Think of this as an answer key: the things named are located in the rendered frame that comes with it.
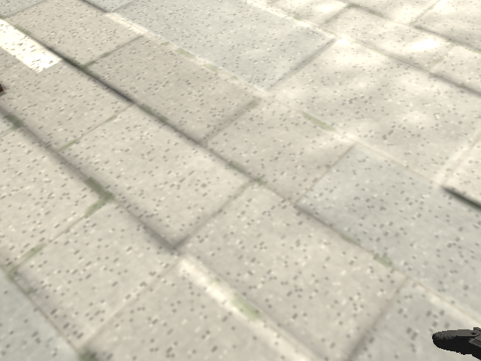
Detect right robot hand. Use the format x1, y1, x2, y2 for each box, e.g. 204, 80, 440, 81
432, 327, 481, 360

